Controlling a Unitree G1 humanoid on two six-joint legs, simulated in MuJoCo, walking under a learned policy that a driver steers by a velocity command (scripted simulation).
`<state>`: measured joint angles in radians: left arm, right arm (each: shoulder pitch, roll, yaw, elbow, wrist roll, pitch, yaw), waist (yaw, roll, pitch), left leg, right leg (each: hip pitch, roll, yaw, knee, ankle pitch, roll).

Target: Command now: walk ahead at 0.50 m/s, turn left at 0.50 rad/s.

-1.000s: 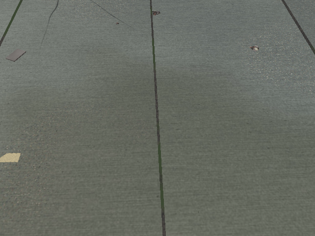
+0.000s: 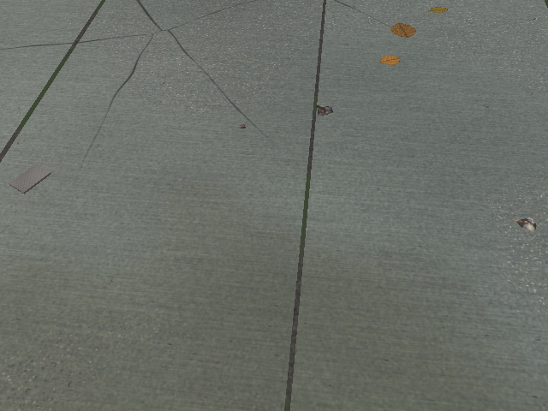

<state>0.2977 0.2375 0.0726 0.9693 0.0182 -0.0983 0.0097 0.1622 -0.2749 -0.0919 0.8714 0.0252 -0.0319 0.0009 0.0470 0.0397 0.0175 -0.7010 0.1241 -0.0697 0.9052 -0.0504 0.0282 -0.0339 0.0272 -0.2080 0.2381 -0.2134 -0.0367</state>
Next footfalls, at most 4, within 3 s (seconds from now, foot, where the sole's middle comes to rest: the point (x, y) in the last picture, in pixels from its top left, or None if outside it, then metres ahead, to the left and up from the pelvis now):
0.22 left None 0.28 0.15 -0.78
0.76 right None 0.41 -0.04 -0.78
1.20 left None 0.45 0.19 -0.78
1.54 right None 0.35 -0.04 -0.78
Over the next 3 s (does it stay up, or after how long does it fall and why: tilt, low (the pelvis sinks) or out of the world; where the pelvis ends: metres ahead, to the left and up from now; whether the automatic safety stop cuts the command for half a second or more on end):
stays up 1.06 0.13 -0.02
